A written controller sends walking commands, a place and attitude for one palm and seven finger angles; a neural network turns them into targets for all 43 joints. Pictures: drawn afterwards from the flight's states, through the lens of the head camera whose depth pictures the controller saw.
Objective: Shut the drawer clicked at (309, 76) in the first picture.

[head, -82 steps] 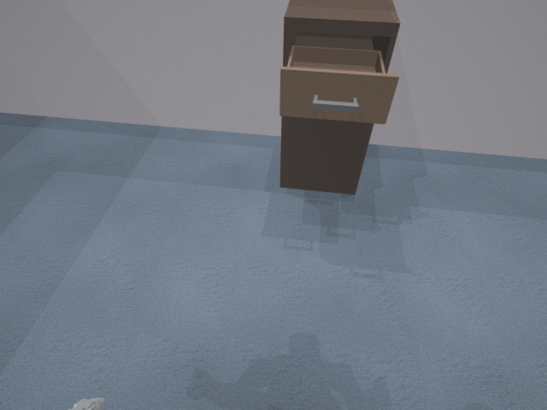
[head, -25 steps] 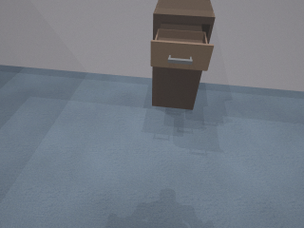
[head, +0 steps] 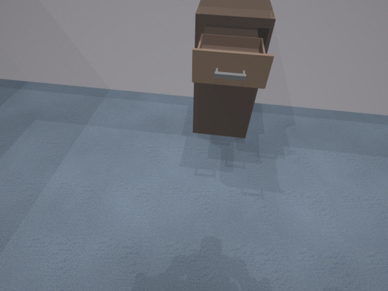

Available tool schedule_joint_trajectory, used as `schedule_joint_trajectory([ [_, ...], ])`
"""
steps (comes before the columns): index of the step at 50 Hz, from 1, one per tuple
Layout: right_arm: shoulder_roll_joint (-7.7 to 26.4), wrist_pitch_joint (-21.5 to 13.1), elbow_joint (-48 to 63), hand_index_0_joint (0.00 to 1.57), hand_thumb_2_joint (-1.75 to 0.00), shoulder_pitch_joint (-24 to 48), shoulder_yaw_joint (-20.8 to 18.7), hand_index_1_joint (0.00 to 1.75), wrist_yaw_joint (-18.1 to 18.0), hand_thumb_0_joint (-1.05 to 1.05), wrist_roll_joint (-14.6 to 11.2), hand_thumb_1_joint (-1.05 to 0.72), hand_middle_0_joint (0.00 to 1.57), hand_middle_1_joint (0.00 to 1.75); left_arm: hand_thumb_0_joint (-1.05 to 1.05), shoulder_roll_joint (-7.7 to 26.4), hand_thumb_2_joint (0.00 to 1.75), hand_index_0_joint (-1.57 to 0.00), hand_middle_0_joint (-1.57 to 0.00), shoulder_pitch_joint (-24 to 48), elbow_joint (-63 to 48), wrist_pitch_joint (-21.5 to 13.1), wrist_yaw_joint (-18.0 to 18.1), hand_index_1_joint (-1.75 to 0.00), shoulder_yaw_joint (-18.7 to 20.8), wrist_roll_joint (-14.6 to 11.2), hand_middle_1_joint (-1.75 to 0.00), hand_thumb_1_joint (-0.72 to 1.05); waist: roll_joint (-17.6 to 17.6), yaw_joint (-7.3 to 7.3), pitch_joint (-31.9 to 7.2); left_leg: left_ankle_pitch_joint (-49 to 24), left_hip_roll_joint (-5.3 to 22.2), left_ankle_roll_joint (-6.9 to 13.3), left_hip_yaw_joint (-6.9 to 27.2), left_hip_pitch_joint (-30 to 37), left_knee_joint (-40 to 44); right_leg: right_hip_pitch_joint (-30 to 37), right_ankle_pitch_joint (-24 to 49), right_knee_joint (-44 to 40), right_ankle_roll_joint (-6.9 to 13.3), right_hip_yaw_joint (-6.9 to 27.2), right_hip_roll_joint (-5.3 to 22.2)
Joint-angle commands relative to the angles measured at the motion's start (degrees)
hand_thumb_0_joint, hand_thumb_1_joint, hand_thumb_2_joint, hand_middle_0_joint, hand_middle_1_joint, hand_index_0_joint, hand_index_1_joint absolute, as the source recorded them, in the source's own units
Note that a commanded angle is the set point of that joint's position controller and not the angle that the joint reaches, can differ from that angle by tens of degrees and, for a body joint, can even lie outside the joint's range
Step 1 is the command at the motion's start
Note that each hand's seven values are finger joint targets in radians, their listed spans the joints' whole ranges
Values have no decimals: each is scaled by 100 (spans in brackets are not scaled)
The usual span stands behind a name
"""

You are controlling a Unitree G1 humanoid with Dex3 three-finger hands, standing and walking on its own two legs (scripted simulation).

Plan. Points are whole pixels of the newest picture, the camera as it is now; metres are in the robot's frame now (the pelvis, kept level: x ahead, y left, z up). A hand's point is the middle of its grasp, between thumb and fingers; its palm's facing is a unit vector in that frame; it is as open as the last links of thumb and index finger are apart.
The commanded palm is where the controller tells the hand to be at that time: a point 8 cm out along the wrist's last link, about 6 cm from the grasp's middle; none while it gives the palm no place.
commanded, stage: walk to a spot facing it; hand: left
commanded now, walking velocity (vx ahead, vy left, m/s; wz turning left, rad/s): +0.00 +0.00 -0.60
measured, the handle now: (230, 73) +1.00 -0.09 -0.07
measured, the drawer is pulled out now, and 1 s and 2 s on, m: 0.30 0.30 0.30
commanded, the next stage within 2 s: turn to face it in 1.44 s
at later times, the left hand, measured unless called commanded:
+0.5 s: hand out of the picture +0.03 +0.14 -0.16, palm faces -0.14 -0.97 -0.20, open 7.4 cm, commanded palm none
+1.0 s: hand (157, 201) +0.40 +0.14 -0.17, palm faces -0.46 -0.86 -0.22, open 7.4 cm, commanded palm none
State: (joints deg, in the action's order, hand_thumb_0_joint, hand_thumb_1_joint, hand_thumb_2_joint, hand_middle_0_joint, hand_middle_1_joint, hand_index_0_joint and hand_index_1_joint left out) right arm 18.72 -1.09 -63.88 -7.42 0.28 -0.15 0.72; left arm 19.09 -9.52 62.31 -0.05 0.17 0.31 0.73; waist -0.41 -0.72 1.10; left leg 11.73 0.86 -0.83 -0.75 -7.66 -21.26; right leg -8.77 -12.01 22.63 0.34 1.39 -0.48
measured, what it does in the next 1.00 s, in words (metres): walks ahead, turning right: left foot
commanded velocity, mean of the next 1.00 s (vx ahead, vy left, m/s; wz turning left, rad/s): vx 0.30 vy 0.00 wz -0.58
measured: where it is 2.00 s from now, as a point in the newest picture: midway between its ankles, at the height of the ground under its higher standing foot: (243, 257)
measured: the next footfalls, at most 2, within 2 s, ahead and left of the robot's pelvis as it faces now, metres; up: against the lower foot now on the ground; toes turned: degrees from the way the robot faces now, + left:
left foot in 0.78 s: +0.31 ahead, +0.06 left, +0.00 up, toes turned -21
right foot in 1.32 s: +0.37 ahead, -0.27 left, +0.00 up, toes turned -52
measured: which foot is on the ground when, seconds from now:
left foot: down 0.00-0.28, up 0.30-0.76, down 0.78-1.00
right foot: down 0.00-0.78, up 0.80-1.00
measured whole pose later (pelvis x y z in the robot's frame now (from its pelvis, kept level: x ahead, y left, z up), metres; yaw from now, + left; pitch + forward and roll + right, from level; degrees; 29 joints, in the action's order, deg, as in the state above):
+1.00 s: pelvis +0.24 -0.01 +0.00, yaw -34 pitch +0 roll +0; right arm 8.7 -5.3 -55.4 -16.2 -2.1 -1.3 1.1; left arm 15.3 -14.7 53.9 1.1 -2.0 6.8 2.2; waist -3.8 -1.9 0.9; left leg 15.3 2.6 2.0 -13.1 -9.7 -25.4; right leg -35.2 -12.7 69.5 0.0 -1.6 4.0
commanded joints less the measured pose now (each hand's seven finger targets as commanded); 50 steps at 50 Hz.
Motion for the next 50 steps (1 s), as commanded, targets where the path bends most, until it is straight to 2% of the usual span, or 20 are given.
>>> schedule_joint_trajectory([
  [1,555,0,439,20,-90,-218,-211,30,-156,0,-15,-90,20,30,0,588,90,-20,-20,-106,-439,70,61,-30,169,-2,-30,90,44,99,-201,-771,735,93,185,146,-56,-460,1340,117,112,727,562],
  [4,665,66,676,20,-90,-326,-320,30,-176,0,8,-90,20,30,0,520,90,-20,-20,-272,-656,158,18,-30,234,31,-30,90,294,81,-137,-133,1000,232,299,84,8,-866,666,622,76,615,285],
  [8,938,30,990,20,-90,-298,-498,30,-113,0,38,-90,20,30,0,253,90,-20,-20,-357,-1010,207,-145,-30,324,78,-30,90,1093,52,258,2008,2023,948,1140,-398,908,-1474,-1516,2353,-20,-141,14],
  [10,864,-17,1060,20,-90,-203,-529,30,-97,0,70,-90,20,30,0,84,90,-20,-20,-437,-1115,157,-218,-30,367,87,-30,90,883,-52,418,1778,2025,907,732,-616,670,-1277,-1554,2134,7,-222,249],
  [12,717,3,1099,20,-90,-25,-524,30,-72,0,74,-90,20,30,0,-39,90,-20,-20,-1359,-871,73,-229,-30,409,92,-30,90,417,-475,281,1883,1546,517,-37,-1352,-676,44,-942,1055,67,-495,64],
  [13,348,32,1223,20,-90,-54,-455,30,-34,0,27,-90,20,30,0,397,90,-20,-20,-1842,-747,-29,-164,-30,494,126,-30,90,-1112,-642,300,2303,792,87,-692,-2387,-2447,706,-1713,-183,380,885,701],
  [14,26,-5,1610,20,-90,415,-368,30,22,0,14,-90,20,30,0,904,90,-20,-20,-2318,-708,-103,-47,-30,596,95,-30,90,-2286,-822,569,2728,108,-138,-768,-3758,-4166,683,-1981,-1417,1087,3637,2127],
  [15,271,-55,1710,20,-90,669,-401,30,15,0,33,-90,20,30,0,815,90,-20,-20,-2346,-774,-155,45,-30,592,23,-30,90,-1432,-773,596,2005,352,-42,87,-3772,-4526,417,-2089,-1586,1370,3994,2128],
  [18,81,-116,1446,20,-90,233,-473,30,72,0,71,-90,20,30,0,321,90,-20,-20,-1475,-971,-260,35,-30,495,44,-30,90,-241,-173,478,773,616,-143,140,-3247,-4405,-23,-1396,-1234,1293,2652,1581],
  [21,-132,-76,1398,20,-90,-2,-479,30,88,0,65,-90,20,30,0,148,90,-20,-20,-1572,-900,-350,11,-30,481,41,-30,90,-422,-41,372,179,567,-246,5,-3043,-4116,-130,-480,-1218,1146,1922,1240],
  [32,-422,-222,1863,20,-90,861,-446,30,114,0,18,-90,20,30,0,31,90,-20,-20,-2134,-605,-369,88,-30,503,102,-30,90,-679,-390,294,225,277,-215,-148,-2964,-2433,738,1096,-742,1093,1991,1086],
  [34,-432,-270,1888,20,-90,768,-444,30,101,0,-13,-90,20,30,0,107,90,-20,-20,-1954,-657,-336,103,-30,543,119,-30,90,-805,-328,310,475,178,-115,-164,-2187,-1861,377,1378,-505,1053,2032,1108],
  [36,-301,-322,1638,20,-90,-83,-482,30,22,0,-11,-90,20,30,0,179,90,-20,-20,-1582,-738,-327,83,-30,589,80,-30,90,-654,133,99,135,-40,-32,-292,-660,-907,-255,1681,226,839,1777,760],
  [37,-40,-353,1370,20,-90,-923,-534,30,-79,0,0,-90,20,30,0,63,90,-20,-20,-1529,-766,-326,49,-30,598,50,-30,90,-395,436,-279,78,183,78,-69,840,-559,-999,1687,1214,663,1543,399],
  [38,652,-371,1165,20,-90,-1824,-697,30,-145,0,73,-90,20,30,0,-256,90,-20,-20,-1634,-853,-307,-20,-30,588,-13,-30,90,935,729,-927,719,1693,482,1717,2091,-303,-2091,-222,2891,391,851,-252],
  [39,913,-343,1129,20,-90,-2232,-694,30,-135,0,86,-90,20,30,0,-397,90,-20,-20,-1550,-1021,-348,-69,-30,575,-13,-30,90,1676,693,-923,1102,2879,1004,3314,1978,594,-2904,-2024,4485,186,247,-486],
  [40,658,-308,1205,20,-90,-1828,-628,30,-126,0,72,-90,20,30,0,-273,90,-20,-20,-1263,-1084,-340,-83,-30,572,34,-30,90,941,612,-487,1969,2936,1213,3332,1130,907,-3080,-1864,5155,225,304,-98],
  [42,-52,-354,1291,20,-90,-1061,-457,30,-128,0,60,-90,20,30,0,-334,90,-20,-20,-963,-1041,-230,-193,-30,601,113,-30,90,1058,216,383,1911,2294,892,2027,-89,1109,-3213,-859,5443,169,215,415],
  [44,-335,-432,1257,20,-90,-866,-373,30,-146,0,47,-90,20,30,0,-456,90,-20,-20,-1053,-995,-67,-278,-30,584,134,-30,90,955,-37,412,857,1965,722,922,-571,1076,-2900,-397,5157,71,111,588],
  [50,-253,-550,980,20,-90,-1394,-393,30,-151,0,15,-90,20,30,0,-625,90,-20,-20,-413,-1271,108,-348,-30,509,154,-30,90,439,-56,420,-808,1850,840,-262,82,1078,-3519,431,4422,-145,-123,754],
])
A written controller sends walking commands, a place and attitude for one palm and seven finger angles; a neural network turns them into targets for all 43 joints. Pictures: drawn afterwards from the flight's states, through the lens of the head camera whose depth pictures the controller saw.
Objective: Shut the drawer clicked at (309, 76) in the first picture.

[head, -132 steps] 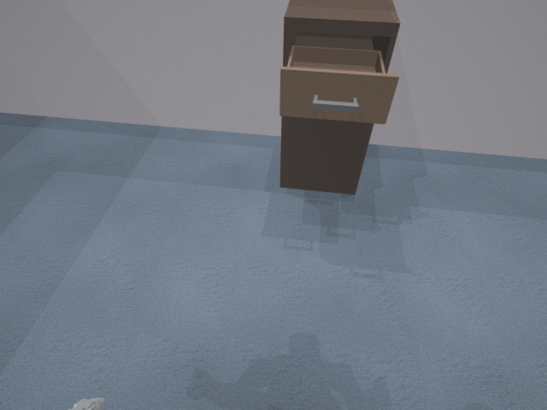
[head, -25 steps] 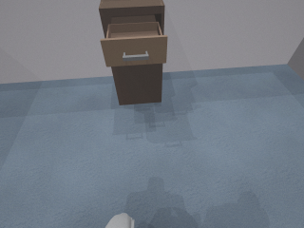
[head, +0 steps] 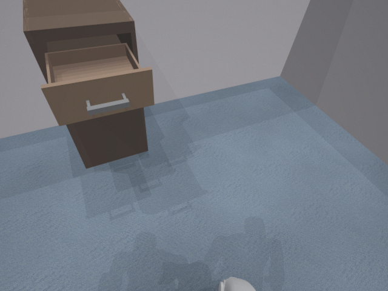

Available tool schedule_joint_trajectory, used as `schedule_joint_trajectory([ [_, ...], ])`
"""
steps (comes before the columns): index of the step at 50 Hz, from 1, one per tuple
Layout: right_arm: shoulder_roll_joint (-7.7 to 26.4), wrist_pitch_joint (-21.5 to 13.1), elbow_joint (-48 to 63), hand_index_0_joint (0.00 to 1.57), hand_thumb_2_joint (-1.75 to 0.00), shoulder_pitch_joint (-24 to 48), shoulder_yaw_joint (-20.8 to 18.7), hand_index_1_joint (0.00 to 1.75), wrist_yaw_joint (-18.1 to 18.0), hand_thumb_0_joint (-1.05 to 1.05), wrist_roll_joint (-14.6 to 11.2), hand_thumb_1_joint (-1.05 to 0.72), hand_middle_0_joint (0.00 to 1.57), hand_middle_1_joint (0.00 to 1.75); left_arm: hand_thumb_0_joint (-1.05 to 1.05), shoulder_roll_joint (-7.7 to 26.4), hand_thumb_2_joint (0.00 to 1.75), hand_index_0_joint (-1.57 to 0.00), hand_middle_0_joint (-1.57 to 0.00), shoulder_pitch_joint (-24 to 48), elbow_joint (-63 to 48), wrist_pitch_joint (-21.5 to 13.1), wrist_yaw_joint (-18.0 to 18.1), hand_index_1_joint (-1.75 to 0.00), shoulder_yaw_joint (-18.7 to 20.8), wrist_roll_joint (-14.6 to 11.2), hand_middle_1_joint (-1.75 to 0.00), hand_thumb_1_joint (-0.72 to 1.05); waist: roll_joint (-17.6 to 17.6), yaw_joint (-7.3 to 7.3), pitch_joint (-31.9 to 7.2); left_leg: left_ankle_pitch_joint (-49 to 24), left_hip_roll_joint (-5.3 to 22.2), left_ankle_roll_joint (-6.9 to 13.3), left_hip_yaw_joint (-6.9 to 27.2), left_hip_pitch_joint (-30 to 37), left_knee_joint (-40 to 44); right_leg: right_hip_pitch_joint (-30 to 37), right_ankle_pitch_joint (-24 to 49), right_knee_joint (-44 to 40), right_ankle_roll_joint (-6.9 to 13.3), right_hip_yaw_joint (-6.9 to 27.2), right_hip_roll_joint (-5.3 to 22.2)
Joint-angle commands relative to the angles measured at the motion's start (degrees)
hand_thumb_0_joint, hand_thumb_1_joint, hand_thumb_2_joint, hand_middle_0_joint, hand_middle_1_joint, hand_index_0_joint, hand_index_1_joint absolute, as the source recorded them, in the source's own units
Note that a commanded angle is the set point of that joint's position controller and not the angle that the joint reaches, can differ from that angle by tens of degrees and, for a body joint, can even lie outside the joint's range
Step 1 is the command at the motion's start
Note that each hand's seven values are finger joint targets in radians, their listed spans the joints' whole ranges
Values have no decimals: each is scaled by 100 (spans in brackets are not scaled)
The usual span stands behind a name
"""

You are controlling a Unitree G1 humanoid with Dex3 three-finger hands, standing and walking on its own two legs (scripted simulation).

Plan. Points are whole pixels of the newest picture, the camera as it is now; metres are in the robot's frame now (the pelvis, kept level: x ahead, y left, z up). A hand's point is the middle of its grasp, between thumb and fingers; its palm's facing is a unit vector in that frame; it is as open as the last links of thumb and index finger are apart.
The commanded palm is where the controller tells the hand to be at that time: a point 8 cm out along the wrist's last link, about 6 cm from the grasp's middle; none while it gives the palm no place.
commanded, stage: walk to a spot facing it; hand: left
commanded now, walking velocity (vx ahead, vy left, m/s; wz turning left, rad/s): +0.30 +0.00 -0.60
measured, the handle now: (107, 103) +0.68 +0.36 -0.06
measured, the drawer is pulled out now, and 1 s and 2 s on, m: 0.30 0.30 0.30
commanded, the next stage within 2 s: turn to face it in 0.44 s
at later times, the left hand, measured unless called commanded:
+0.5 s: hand (172, 213) +0.35 +0.08 -0.17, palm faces -0.33 -0.92 -0.19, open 7.4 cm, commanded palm none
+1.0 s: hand (147, 203) +0.38 +0.16 -0.18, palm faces -0.13 -0.98 -0.18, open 7.4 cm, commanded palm none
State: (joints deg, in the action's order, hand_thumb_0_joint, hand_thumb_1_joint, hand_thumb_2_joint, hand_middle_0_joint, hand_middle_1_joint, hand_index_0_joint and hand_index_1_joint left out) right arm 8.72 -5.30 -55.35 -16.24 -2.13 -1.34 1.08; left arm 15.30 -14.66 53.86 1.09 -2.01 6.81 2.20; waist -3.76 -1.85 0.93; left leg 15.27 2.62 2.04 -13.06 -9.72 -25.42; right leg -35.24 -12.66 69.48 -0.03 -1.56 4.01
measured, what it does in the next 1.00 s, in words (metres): walks ahead: right foot, then left foot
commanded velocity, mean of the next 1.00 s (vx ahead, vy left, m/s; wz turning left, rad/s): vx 0.13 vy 0.00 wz -0.01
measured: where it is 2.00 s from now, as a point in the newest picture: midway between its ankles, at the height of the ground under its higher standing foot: outside the picture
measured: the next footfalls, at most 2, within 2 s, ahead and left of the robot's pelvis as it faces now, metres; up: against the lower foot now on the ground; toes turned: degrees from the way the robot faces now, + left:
right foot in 0.32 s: +0.25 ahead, -0.14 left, +0.00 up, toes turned -18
left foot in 0.76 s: +0.40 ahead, +0.03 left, +0.00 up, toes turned -13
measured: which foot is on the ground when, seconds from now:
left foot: down 0.00-0.30, up 0.32-0.74, down 0.76-1.00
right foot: up 0.00-0.30, down 0.32-0.78, up 0.80-1.00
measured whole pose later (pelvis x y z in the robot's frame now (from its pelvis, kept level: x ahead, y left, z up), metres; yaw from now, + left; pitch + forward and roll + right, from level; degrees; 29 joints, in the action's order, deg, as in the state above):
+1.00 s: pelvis +0.31 -0.01 +0.00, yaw -13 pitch +0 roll -2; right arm 9.2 -0.3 -55.6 -11.7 -1.3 -0.7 1.0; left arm 11.3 -14.4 58.2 1.9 1.3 4.1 1.1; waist -2.2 -0.8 1.7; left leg 10.1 -2.5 4.8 -0.7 -16.0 -25.9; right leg -24.9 -23.2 60.4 -3.6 0.2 3.1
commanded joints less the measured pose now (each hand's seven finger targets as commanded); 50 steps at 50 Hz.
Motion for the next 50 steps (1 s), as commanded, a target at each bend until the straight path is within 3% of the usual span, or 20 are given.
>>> schedule_joint_trajectory([
  [1,769,-124,85,20,-90,-633,-148,30,-32,0,-23,-90,20,30,0,-245,90,-20,-20,326,-480,-2,-145,-30,-161,11,-30,90,780,137,439,-1344,1642,543,856,442,1449,-942,578,-498,-118,100,323],
  [9,935,8,-207,20,-90,-1341,-120,30,-6,0,68,-90,20,30,0,-298,90,-20,-20,1814,-858,-66,-191,-30,-308,-45,-30,90,960,584,619,-2848,1680,442,35,1054,996,-276,415,-2585,145,-506,-12],
  [12,1122,62,-217,20,-90,-1298,-172,30,-14,0,71,-90,20,30,0,-154,90,-20,-20,1519,-797,-135,-155,-30,-287,-56,-30,90,1111,385,288,-4759,1757,350,-311,1435,48,516,-242,-3121,419,-793,-362],
  [13,1219,77,-165,20,-90,-1249,-200,30,1,0,44,-90,20,30,0,-13,90,-20,-20,1074,-685,-183,-121,-30,-257,-48,-30,90,1089,172,-67,-5329,1729,245,-401,1307,-717,1303,-304,-3395,515,-898,-528],
  [14,1270,96,-75,20,-90,-1129,-188,30,25,0,11,-90,20,30,0,232,90,-20,-20,179,-431,-264,-88,-30,-179,-34,-30,90,922,-273,-638,-5019,1594,0,-560,770,-1971,2789,145,-3869,611,-970,-680],
  [15,1038,111,56,20,-90,-1262,-140,30,111,0,-97,-90,20,30,0,878,90,-20,-20,-540,-242,-332,-17,-30,-32,-42,-30,90,28,-549,-1413,-2275,1282,-275,-540,-1106,-3657,4952,442,-4006,1025,475,494],
  [16,745,103,306,20,-90,-1149,-99,30,70,0,-133,-90,20,30,0,1449,90,-20,-20,-1060,-184,-340,58,-30,95,-167,-30,90,-774,-552,-2031,2003,338,-610,-76,-2797,-5704,5812,1936,-4490,1776,3400,2188],
  [17,977,119,410,20,-90,-563,-163,30,25,0,-106,-90,20,30,0,1531,90,-20,-20,-978,-203,-251,118,-30,146,-245,-30,90,-68,-633,-1708,1719,526,-443,863,-2952,-5909,5009,1423,-4858,1846,3155,2094],
  [19,920,198,441,20,-90,-185,-183,30,46,0,-26,-90,20,30,0,915,90,-20,-20,55,-477,-241,179,-30,-26,-225,-30,90,368,-94,-373,676,915,-471,1154,-2795,-5392,3103,712,-5227,1419,2064,1466],
  [21,751,362,270,20,-90,-611,-169,30,41,0,47,-90,20,30,0,642,90,-20,-20,459,-550,-335,223,-30,-94,-148,-30,90,-26,336,-123,415,882,-568,1095,-2228,-4730,2075,1127,-5415,1193,1335,1049],
  [23,673,421,215,20,-90,-774,-178,30,52,0,57,-90,20,30,0,597,90,-20,-20,443,-501,-377,234,-30,-89,-97,-30,90,23,466,-220,357,762,-637,1038,-1942,-4151,1781,1294,-5355,1164,1115,815],
  [30,530,408,504,20,-90,133,-136,30,98,0,34,-90,20,30,0,391,90,-20,-20,-48,-333,-409,230,-30,-122,-87,-30,90,-289,273,-287,-26,439,-598,1074,-2073,-2884,2113,1559,-5271,1137,1234,659],
  [33,370,345,396,20,-90,401,-39,30,108,0,-32,-90,20,30,0,292,90,-20,-20,-209,-126,-398,297,-30,-216,-77,-30,90,-300,136,-348,124,200,-503,982,-1393,-1798,2437,2166,-5102,1037,1103,727],
  [36,449,289,99,20,-90,99,13,30,82,0,-30,-90,20,30,0,188,90,-20,-20,-251,66,-339,354,-30,-288,-149,-30,90,-79,262,-326,-991,65,-399,1094,-127,-217,2362,1630,-4613,597,641,468],
  [37,742,252,36,20,-90,-79,-29,30,76,0,-4,-90,20,30,0,40,90,-20,-20,-479,132,-304,362,-30,-328,-147,-30,90,551,234,-454,-2053,465,-212,1578,417,-31,2100,950,-4046,336,416,209],
  [38,1175,268,66,20,-90,-209,-102,30,79,0,23,-90,20,30,0,-117,90,-20,-20,-693,133,-259,365,-30,-360,-161,-30,90,1565,211,-486,-3190,1395,280,2583,793,52,1481,-602,-3270,55,13,-184],
  [39,1285,346,97,20,-90,-176,-107,30,49,0,20,-90,20,30,0,-148,90,-20,-20,-771,149,-245,376,-30,-392,-171,-30,90,1869,173,-379,-3675,1934,797,3301,662,493,1172,-2128,-2399,-150,-216,-368],
  [40,1225,370,36,20,-90,-171,-78,30,-19,0,32,-90,20,30,0,3,90,-20,-20,-517,190,-202,414,-30,-370,-142,-30,90,1847,284,-363,-3492,1847,876,3536,437,768,1093,-2317,-1713,-190,96,-333],
  [44,1133,430,163,20,-90,185,-100,30,-32,0,2,-90,20,30,0,106,90,-20,-20,-154,173,-115,346,-30,-233,-131,-30,90,921,158,-245,-3305,1289,833,2778,168,702,745,-1360,-757,-284,242,-58],
  [50,1170,475,253,20,-90,72,-271,30,-14,0,-16,-90,20,30,0,37,90,-20,-20,-12,-12,11,350,-30,-125,-107,-30,90,960,224,-402,-2134,982,774,2879,165,849,551,-862,-846,-466,235,-26],
])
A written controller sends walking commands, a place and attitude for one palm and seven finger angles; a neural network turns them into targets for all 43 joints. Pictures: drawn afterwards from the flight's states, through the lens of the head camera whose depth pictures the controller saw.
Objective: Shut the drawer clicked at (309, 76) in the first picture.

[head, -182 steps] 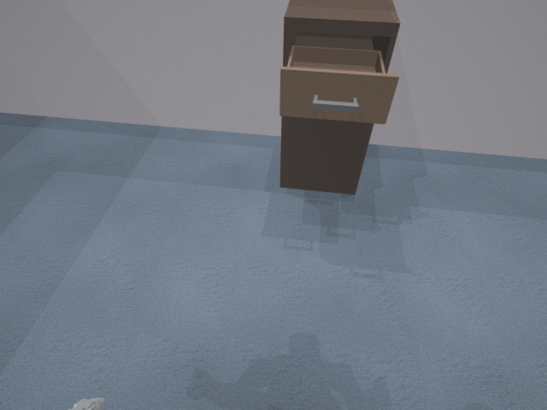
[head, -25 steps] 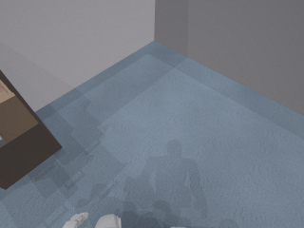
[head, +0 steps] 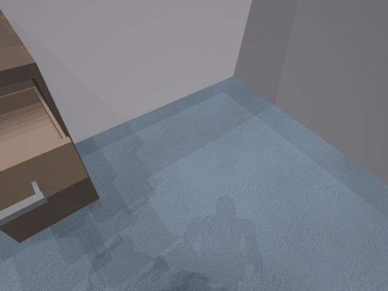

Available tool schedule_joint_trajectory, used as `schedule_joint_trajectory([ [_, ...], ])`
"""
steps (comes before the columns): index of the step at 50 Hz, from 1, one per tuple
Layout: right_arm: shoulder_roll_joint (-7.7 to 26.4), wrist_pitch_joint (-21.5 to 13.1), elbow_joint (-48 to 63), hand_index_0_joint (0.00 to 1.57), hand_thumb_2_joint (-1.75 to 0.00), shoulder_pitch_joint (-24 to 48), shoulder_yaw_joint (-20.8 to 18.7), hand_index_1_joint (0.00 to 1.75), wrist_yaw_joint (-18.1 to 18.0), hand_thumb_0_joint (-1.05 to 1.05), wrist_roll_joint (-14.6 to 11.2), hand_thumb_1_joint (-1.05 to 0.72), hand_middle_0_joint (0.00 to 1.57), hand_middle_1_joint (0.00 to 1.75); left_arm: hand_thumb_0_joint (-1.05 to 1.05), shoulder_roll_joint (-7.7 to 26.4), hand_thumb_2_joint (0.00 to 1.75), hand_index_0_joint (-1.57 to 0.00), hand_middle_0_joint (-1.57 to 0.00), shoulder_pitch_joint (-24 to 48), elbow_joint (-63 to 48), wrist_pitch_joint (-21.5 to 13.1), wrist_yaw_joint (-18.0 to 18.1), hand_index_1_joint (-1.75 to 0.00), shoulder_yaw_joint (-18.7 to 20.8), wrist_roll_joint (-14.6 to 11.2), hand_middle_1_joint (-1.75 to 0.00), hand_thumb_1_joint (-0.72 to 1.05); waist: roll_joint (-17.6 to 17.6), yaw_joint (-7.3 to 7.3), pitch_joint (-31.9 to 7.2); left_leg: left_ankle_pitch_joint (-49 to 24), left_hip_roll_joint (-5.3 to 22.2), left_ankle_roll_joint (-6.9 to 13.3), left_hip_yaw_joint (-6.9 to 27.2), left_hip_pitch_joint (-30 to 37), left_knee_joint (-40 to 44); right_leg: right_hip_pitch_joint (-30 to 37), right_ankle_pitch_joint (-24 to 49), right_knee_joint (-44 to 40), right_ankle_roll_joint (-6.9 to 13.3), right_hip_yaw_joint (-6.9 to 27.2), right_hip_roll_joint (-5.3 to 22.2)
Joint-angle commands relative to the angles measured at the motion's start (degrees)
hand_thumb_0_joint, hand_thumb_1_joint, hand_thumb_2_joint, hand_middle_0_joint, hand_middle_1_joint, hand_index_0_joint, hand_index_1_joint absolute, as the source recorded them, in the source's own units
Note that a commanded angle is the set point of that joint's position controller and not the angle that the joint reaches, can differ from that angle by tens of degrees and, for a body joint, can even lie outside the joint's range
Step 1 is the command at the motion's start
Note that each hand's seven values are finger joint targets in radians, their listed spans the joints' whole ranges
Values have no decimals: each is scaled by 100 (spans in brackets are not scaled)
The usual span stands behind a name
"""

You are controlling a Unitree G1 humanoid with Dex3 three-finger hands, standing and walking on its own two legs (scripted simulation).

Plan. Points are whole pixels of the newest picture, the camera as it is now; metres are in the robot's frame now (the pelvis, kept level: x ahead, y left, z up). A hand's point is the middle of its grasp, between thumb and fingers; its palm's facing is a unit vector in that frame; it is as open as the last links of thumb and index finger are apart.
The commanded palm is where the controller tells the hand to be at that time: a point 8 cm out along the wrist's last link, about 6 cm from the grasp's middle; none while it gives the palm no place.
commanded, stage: turn to face it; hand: left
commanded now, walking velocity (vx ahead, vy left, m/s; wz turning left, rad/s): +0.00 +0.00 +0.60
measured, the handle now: (9, 205) +0.28 +0.44 -0.06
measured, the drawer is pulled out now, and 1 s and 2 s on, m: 0.30 0.30 0.30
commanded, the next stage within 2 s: take the last steps up to it in 1.08 s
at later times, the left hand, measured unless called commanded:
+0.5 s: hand out of the picture +0.04 +0.15 -0.13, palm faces +0.32 -0.90 -0.30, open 7.4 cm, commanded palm none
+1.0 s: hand out of the picture -0.18 +0.15 -0.18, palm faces +0.60 -0.74 -0.28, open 7.4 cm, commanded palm none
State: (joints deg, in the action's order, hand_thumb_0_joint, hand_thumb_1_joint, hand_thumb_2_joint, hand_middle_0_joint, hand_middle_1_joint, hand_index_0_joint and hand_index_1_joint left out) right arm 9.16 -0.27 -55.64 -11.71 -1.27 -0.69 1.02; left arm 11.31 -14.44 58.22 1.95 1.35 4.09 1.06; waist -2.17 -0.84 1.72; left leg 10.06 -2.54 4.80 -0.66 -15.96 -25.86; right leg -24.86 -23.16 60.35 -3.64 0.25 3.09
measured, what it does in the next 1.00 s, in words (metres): steps on the spot, turning left: right foot, then left foot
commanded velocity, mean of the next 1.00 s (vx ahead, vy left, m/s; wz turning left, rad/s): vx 0.00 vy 0.00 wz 0.49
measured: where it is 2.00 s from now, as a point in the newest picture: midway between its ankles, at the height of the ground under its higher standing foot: outside the picture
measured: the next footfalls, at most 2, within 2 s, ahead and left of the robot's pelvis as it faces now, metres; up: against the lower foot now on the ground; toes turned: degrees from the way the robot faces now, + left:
right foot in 0.36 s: +0.05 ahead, -0.16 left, +0.00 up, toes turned +14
left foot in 0.82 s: -0.08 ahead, +0.08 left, +0.00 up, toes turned +35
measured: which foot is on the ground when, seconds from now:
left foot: down 0.00-0.36, up 0.38-0.80, down 0.82-1.00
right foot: up 0.00-0.34, down 0.36-0.82, up 0.84-1.00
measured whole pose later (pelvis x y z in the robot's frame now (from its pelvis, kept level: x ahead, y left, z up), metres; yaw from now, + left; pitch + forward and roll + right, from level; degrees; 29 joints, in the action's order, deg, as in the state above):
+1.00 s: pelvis -0.05 -0.05 -0.01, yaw +33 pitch -1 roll +0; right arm 12.1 1.3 -51.4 -5.5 -1.6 0.4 1.2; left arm 16.3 -17.0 55.6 3.9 1.1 4.6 1.0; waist -2.6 -3.0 4.0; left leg 15.8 0.1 0.9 -1.6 -13.2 -30.5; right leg -25.8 -25.3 59.4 -4.4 -2.8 6.1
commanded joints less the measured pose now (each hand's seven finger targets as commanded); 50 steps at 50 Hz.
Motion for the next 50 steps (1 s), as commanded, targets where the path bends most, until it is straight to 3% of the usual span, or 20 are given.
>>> schedule_joint_trajectory([
  [1,1141,-18,284,20,-90,-417,-379,30,-74,0,-9,-90,20,30,0,440,90,-20,-20,29,-496,-68,16,-30,156,8,-30,90,847,151,-460,-1537,1460,491,1704,813,892,-530,208,-15,-123,51,53],
  [9,1326,88,354,20,-90,-577,-533,30,-65,0,43,-90,20,30,0,499,90,-20,-20,560,-887,-40,30,-30,180,-40,-30,90,1047,281,-523,-927,1377,591,2557,713,806,-305,-122,-892,-78,188,-164],
  [15,1406,187,533,20,-90,-231,-622,30,-12,0,27,-90,20,30,0,598,90,-20,-20,61,-936,-82,82,-30,177,-110,-30,90,1130,18,-544,-575,997,307,2807,-261,522,1391,424,-2895,101,134,-443],
  [16,1319,202,587,20,-90,-170,-617,30,16,0,-13,-90,20,30,0,720,90,-20,-20,-148,-922,-111,104,-30,207,-105,-30,90,950,-94,-554,4,824,86,2647,-822,308,2150,808,-3748,165,223,-261],
  [17,986,219,645,20,-90,-238,-589,30,46,0,-68,-90,20,30,0,1111,90,-20,-20,-226,-960,-158,138,-30,289,-36,-30,90,-194,-147,-501,1250,319,-315,1937,-1878,-679,2906,180,-4604,488,1278,860],
  [18,762,199,795,20,-90,-355,-555,30,35,0,-44,-90,20,30,0,1576,90,-20,-20,0,-1142,-169,144,-30,313,42,-30,90,-1525,-96,-354,2210,-383,-793,579,-2476,-2270,2598,44,-5005,1099,2648,2405],
  [19,1127,218,796,20,-90,-166,-619,30,50,0,63,-90,20,30,0,1429,90,-20,-20,207,-1230,-148,153,-30,283,-19,-30,90,-1153,-62,-185,2150,30,-673,669,-2044,-3210,1549,188,-4948,1290,2220,2453],
  [22,941,349,542,20,-90,-345,-592,30,188,0,61,-90,20,30,0,919,90,-20,-20,854,-1339,-203,86,-30,112,-10,-30,90,-654,374,419,1123,297,-779,328,-1730,-4463,676,965,-4619,1022,679,1442],
  [24,867,354,570,20,-90,-318,-552,30,220,0,43,-90,20,30,0,876,90,-20,-20,646,-1306,-247,92,-30,99,8,-30,90,-745,295,342,992,370,-866,161,-1740,-4461,937,1526,-4444,987,313,1381],
  [28,884,371,745,20,-90,282,-505,30,235,0,31,-90,20,30,0,1055,90,-20,-20,6,-1136,-230,79,-30,132,37,-30,90,-788,-36,274,1258,440,-953,-13,-1734,-3795,1452,1735,-4323,1057,238,1544],
  [32,833,330,855,20,-90,763,-399,30,241,0,-4,-90,20,30,0,1260,90,-20,-20,-378,-1001,-215,50,-30,173,69,-30,90,-947,-234,53,1563,384,-931,-250,-1337,-2734,1830,2855,-4015,1131,46,1658],
  [35,796,269,891,20,-90,769,-334,30,224,0,-47,-90,20,30,0,1383,90,-20,-20,-429,-931,-189,50,-30,231,91,-30,90,-1246,-254,-231,1700,301,-824,-425,-800,-1905,1993,3579,-3680,1111,-112,1735],
  [38,905,204,801,20,-90,400,-338,30,185,0,-47,-90,20,30,0,1367,90,-20,-20,-382,-824,-145,23,-30,240,47,-30,90,-1039,-31,-423,758,208,-707,-577,262,-390,1688,3492,-3026,703,-510,1568],
  [39,1144,153,716,20,-90,89,-396,30,177,0,-29,-90,20,30,0,1271,90,-20,-20,-368,-846,-118,8,-30,226,-2,-30,90,-525,173,-631,-47,482,-593,-367,1126,317,1162,2963,-2361,431,-755,1462],
  [40,1815,93,712,20,-90,-143,-542,30,147,0,23,-90,20,30,0,941,90,-20,-20,-435,-1024,-88,-32,-30,183,-39,-30,90,1212,312,-890,-1723,1974,2,1440,2187,482,-343,535,-1124,-11,-1064,765],
  [41,2204,138,639,20,-90,-450,-604,30,127,0,-21,-90,20,30,0,739,90,-20,-20,-133,-1207,-70,-25,-30,51,7,-30,90,1848,497,-848,-3334,2844,711,2080,1997,501,-966,-1531,-177,-112,-705,473],
  [42,1973,130,541,20,-90,-503,-561,30,90,0,-4,-90,20,30,0,862,90,-20,-20,104,-1177,-19,11,-30,71,30,-30,90,1245,535,-746,-2654,2610,799,1774,1576,494,-886,-1238,277,-45,-312,470],
  [43,1904,115,579,20,-90,-264,-526,30,19,0,8,-90,20,30,0,777,90,-20,-20,188,-1088,-21,14,-30,70,8,-30,90,1513,437,-593,-2582,2366,756,1636,1326,454,-999,-1002,448,-56,-172,443],
  [46,1444,96,724,20,-90,549,-362,30,-11,0,10,-90,20,30,0,790,90,-20,-20,-197,-757,11,-55,-30,82,-12,-30,90,1358,36,-57,-2182,1641,399,817,520,593,-491,-154,293,-89,-214,363],
  [50,1423,105,654,20,-90,363,-366,30,-13,0,4,-90,20,30,0,682,90,-20,-20,-218,-716,24,-46,-30,41,-29,-30,90,1174,110,-195,-1882,1589,486,957,685,636,-151,-172,-541,-90,-291,154],
])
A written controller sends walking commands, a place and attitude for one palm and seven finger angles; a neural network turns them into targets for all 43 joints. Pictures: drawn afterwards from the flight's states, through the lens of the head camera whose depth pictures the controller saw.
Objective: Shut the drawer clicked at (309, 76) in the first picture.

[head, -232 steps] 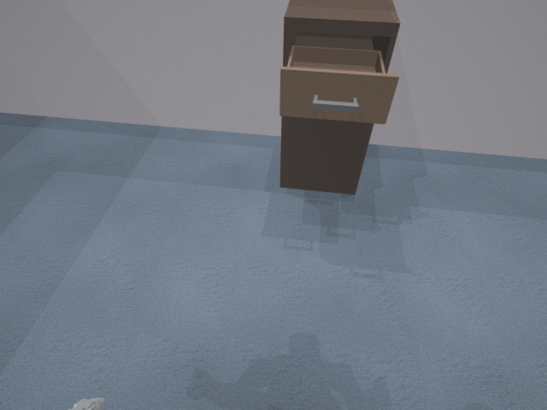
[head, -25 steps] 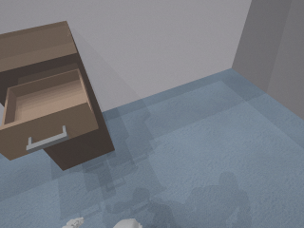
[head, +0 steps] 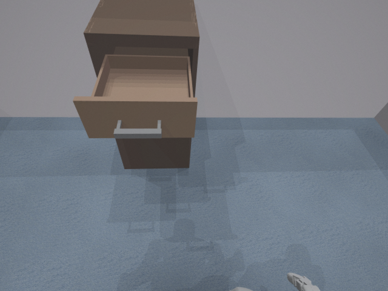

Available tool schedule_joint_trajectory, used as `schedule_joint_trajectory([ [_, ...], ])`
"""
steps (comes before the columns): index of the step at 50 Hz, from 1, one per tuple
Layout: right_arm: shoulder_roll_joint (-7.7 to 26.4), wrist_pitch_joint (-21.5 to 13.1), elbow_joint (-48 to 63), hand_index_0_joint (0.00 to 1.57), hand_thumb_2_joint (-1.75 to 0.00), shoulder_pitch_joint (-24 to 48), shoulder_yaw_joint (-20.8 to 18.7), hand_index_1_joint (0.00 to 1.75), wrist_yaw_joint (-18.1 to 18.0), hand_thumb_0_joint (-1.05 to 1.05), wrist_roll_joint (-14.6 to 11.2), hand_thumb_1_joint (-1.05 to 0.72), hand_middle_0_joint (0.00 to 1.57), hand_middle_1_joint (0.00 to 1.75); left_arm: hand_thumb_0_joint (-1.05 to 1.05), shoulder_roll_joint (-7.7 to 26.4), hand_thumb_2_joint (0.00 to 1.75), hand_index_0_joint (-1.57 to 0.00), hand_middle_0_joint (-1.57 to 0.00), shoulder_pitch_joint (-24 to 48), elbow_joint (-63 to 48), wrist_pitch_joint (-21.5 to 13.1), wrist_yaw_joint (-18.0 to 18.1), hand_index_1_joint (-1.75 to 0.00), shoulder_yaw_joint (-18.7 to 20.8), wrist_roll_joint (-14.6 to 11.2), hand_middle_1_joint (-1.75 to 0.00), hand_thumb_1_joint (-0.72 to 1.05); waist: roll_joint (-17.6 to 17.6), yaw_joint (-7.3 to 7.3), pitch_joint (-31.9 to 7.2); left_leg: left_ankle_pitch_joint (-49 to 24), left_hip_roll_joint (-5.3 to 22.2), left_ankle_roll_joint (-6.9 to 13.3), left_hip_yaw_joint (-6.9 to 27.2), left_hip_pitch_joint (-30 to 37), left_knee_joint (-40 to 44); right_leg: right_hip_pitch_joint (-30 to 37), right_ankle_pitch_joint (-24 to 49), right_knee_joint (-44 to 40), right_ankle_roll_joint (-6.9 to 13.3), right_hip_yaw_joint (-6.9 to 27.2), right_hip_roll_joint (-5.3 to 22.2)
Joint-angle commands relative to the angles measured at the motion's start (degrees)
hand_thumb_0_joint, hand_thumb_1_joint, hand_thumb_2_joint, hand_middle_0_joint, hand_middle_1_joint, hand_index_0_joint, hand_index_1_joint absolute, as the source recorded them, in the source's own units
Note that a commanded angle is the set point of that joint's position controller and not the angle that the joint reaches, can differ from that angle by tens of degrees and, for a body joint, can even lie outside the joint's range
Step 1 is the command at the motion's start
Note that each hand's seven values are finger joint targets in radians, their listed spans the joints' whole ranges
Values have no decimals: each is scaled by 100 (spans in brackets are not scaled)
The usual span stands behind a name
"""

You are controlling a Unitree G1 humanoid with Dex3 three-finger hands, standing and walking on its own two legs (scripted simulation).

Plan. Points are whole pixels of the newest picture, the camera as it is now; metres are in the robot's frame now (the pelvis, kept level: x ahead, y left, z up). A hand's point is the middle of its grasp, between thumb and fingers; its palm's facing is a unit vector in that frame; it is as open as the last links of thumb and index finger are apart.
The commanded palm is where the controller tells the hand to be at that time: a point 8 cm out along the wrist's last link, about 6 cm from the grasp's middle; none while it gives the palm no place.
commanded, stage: turn to face it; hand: left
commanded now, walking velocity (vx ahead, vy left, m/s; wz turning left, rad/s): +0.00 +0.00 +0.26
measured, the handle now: (139, 128) +0.54 +0.23 -0.06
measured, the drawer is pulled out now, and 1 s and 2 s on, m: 0.30 0.30 0.30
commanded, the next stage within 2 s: take the last steps up to it in 0.08 s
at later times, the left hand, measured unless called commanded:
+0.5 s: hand out of the picture -0.03 +0.16 -0.16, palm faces +0.21 -0.96 -0.20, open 7.3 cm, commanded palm none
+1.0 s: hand (115, 263) +0.19 +0.21 -0.16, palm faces +0.06 -0.98 -0.16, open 7.4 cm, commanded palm none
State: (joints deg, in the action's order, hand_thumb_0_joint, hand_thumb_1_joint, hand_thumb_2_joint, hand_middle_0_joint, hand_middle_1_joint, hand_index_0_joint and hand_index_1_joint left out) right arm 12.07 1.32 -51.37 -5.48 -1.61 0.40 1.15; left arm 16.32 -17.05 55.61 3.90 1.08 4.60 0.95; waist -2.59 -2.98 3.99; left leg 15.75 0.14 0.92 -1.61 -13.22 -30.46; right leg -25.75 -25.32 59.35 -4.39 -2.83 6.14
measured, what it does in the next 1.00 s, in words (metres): walks ahead: right foot, then left foot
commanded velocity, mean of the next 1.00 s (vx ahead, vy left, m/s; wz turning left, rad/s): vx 0.25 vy -0.05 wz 0.03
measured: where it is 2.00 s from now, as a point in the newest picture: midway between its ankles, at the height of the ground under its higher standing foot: (191, 276)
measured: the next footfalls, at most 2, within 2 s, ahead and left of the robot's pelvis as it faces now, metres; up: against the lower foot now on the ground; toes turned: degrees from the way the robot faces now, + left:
right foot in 0.18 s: +0.05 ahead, -0.12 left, +0.00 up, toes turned -1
left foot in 0.62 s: +0.05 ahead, +0.14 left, +0.00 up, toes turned +13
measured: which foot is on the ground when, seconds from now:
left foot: down 0.00-0.20, up 0.22-0.60, down 0.62-1.00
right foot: up 0.00-0.16, down 0.18-0.62, up 0.64-1.00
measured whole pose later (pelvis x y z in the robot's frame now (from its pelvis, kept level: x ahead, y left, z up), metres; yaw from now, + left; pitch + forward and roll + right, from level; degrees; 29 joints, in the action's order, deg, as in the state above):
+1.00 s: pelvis +0.12 +0.02 +0.01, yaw +3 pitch -1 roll +0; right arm 3.6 -3.9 -66.4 -28.4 -1.2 -1.2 1.8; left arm 10.5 -9.1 59.0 0.5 -0.9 4.2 1.2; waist -2.0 2.9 2.6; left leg 18.5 2.0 -0.4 -9.8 3.3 -16.8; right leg -33.5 -9.8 47.0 0.0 -4.8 6.6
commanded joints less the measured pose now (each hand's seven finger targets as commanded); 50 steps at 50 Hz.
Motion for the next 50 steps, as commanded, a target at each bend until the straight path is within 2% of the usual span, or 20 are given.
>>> schedule_joint_trajectory([
  [1,1123,-45,212,20,-90,-304,-339,30,-120,0,-4,-90,20,30,0,151,90,-20,-20,81,-469,-177,-11,-30,-22,-17,-30,90,1159,351,-432,-2373,1343,906,1135,461,1096,3,27,-674,-3,7,-189],
  [4,1099,-9,180,20,-90,-259,-349,30,-116,0,20,-90,20,30,0,53,90,-20,-20,44,-488,-230,16,-30,-41,-38,-30,90,1218,324,-376,-2197,1362,926,1410,197,1044,501,25,-1421,80,-9,-338],
  [7,978,2,166,20,-90,-155,-348,30,-103,0,-20,-90,20,30,0,1,90,-20,-20,-432,-353,-332,47,-30,-43,-34,-30,90,921,79,-481,-1702,1111,677,1363,-297,578,1532,1058,-2911,116,-71,-418],
  [8,805,-21,126,20,-90,-228,-335,30,-75,0,-67,-90,20,30,0,189,90,-20,-20,-504,-329,-404,76,-30,-19,-1,-30,90,396,30,-568,-1261,800,394,1191,-622,108,2085,1561,-3721,171,231,-166],
  [9,379,-40,175,20,-90,-384,-265,30,-54,0,-125,-90,20,30,0,624,90,-20,-20,-566,-324,-486,118,-30,52,82,-30,90,-1030,72,-623,252,-1,-70,336,-1404,-1017,2491,2135,-4227,587,1713,1142],
  [10,391,17,258,20,-90,-288,-274,30,-50,0,-80,-90,20,30,0,853,90,-20,-20,-588,-392,-476,75,-30,41,58,-30,90,-1242,-25,-545,1739,-187,-151,393,-1380,-1931,1815,1756,-4565,1154,2196,1892],
  [11,532,116,189,20,-90,-221,-323,30,-44,0,-10,-90,20,30,0,679,90,-20,-20,-446,-389,-496,79,-30,60,36,-30,90,-1511,-17,-321,1585,0,-106,659,-1452,-2581,1263,433,-4935,1231,2342,1703],
  [12,560,109,58,20,-90,-326,-350,30,-9,0,16,-90,20,30,0,497,90,-20,-20,-234,-404,-504,71,-30,36,33,-30,90,-1259,95,-27,1112,53,-98,594,-1685,-3094,1201,-370,-5136,1201,2240,1481],
  [16,344,3,-325,20,-90,-731,-338,30,87,0,71,-90,20,30,0,116,90,-20,-20,-202,-297,-639,56,-30,-47,39,-30,90,-555,225,49,179,319,-206,198,-1732,-3202,1434,-34,-5023,1022,1070,974],
  [23,24,-138,-367,20,-90,-463,-265,30,100,0,31,-90,20,30,0,178,90,-20,-20,-923,290,-669,13,-30,-31,98,-30,90,-643,-73,172,706,396,-186,-327,-1384,-1343,1718,-379,-5201,1303,1082,1079],
  [26,-76,-223,-487,20,-90,-765,-219,30,70,0,18,-90,20,30,0,189,90,-20,-20,-830,430,-634,-6,-30,-5,79,-30,90,-677,61,83,630,281,-105,-490,-663,-598,1388,-343,-4995,1276,919,916],
  [28,-99,-292,-731,20,-90,-1329,-194,30,18,0,10,-90,20,30,0,116,90,-20,-20,-706,505,-599,-28,-30,-6,32,-30,90,-495,329,-20,151,138,-95,-767,543,327,719,-687,-4570,1067,579,606],
  [29,56,-336,-882,20,-90,-1703,-209,30,-42,0,-1,-90,20,30,0,-58,90,-20,-20,-634,510,-578,-53,-30,-45,12,-30,90,26,501,-34,325,286,-77,-563,1249,644,137,-754,-4078,921,386,405],
  [31,908,-377,-1111,20,-90,-2749,-391,30,-157,0,78,-90,20,30,0,-582,90,-20,-20,-300,233,-573,-109,-30,-151,8,-30,90,2029,914,110,2245,2418,730,2402,1655,2252,-1326,-568,-1360,518,-588,-470],
  [32,983,-361,-1093,20,-90,-2672,-394,30,-174,0,86,-90,20,30,0,-391,90,-20,-20,129,43,-569,-132,-30,-108,75,-30,90,1544,931,293,2587,2624,973,2732,1232,2482,-1531,-495,-561,588,-112,-261],
  [33,857,-380,-1081,20,-90,-2505,-349,30,-206,0,73,-90,20,30,0,-365,90,-20,-20,244,40,-538,-134,-30,-87,99,-30,90,1619,820,422,2577,2554,990,2695,932,2552,-1664,-265,56,605,76,-148],
  [35,340,-464,-987,20,-90,-2016,-203,30,-221,0,35,-90,20,30,0,-397,90,-20,-20,78,271,-546,-219,-30,-64,97,-30,90,1003,535,751,1446,2043,780,1580,551,2497,-1502,641,341,554,188,77],
  [38,110,-609,-1059,20,-90,-2111,-124,30,-261,0,-15,-90,20,30,0,-528,90,-20,-20,-149,415,-517,-239,-30,-73,59,-30,90,833,363,393,-819,1643,675,551,907,2231,-1290,1273,298,416,60,46],
  [44,57,-625,-1267,20,-90,-2513,-126,30,-269,0,-2,-90,20,30,0,-578,90,-20,-20,592,106,-447,-243,-30,-84,37,-30,90,914,423,585,-1854,1676,811,108,1162,2126,-1646,1620,-426,339,-77,125],
  [50,164,-567,-1377,20,-90,-2601,-208,30,-258,0,80,-90,20,30,0,-580,90,-20,-20,1379,-161,-510,-260,-30,-87,1,-30,90,1022,605,703,-2284,1754,721,-81,1043,1800,-766,1486,-1854,566,-304,-65],
])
